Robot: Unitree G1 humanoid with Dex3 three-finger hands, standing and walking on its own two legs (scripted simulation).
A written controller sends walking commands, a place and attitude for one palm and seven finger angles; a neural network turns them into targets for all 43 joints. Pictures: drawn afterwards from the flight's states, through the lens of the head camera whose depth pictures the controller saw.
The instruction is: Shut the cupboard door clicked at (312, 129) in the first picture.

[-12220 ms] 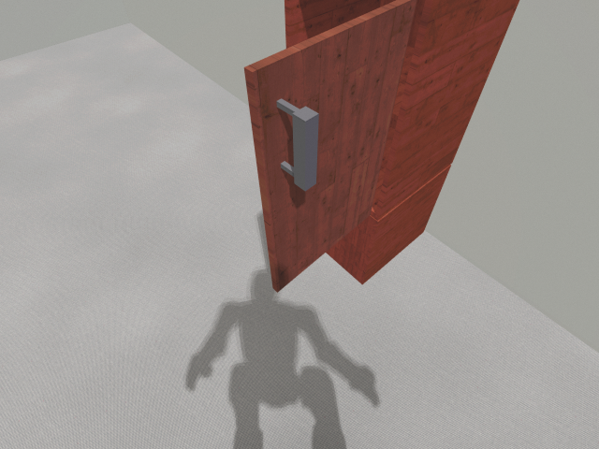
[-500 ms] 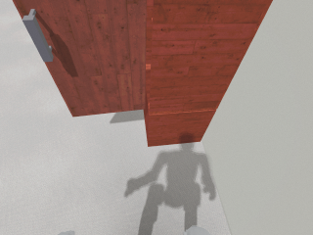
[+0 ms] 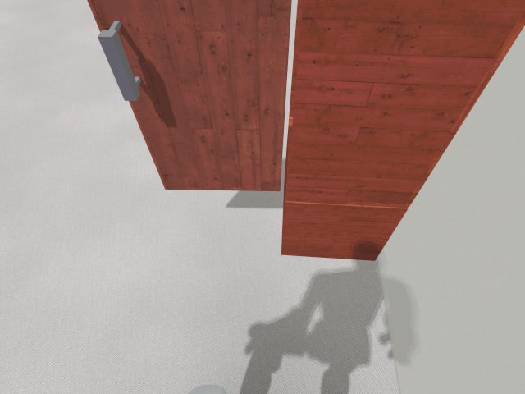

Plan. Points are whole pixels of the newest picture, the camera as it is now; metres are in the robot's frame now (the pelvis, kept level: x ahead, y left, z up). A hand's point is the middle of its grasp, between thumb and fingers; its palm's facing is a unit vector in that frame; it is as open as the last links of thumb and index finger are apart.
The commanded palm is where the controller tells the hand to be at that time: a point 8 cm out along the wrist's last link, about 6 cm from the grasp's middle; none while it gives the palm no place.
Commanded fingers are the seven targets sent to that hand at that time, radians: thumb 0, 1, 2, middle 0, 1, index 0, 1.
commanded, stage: take the last steps up to it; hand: left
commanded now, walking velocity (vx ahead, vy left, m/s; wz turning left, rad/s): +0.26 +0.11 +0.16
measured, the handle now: (124, 61) +0.68 +0.34 +0.12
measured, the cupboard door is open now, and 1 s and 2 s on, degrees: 93 93 93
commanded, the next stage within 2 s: come to a stop and stand still in 0.52 s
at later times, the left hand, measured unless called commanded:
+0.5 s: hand (154, 364) +0.18 +0.22 -0.17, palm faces +0.06 -0.98 -0.20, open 7.4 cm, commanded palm none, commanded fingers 0.00 0.90 0.90 -0.20 -0.30 -0.20 -0.30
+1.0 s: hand (130, 347) +0.21 +0.27 -0.18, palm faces +0.09 -0.97 -0.22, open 7.3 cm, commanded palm none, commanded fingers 0.00 0.90 0.90 -0.20 -0.30 -0.20 -0.30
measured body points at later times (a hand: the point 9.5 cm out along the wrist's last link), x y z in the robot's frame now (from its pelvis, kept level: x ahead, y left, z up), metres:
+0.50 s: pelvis +0.11 +0.03 -0.02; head +0.13 +0.02 +0.43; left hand +0.17 +0.27 -0.16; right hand +0.07 -0.20 -0.18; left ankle +0.00 +0.13 -0.73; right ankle +0.16 -0.08 -0.75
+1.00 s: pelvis +0.19 +0.08 -0.01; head +0.23 +0.09 +0.44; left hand +0.20 +0.32 -0.16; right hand +0.29 -0.14 -0.16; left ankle +0.23 +0.19 -0.74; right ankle +0.15 -0.04 -0.70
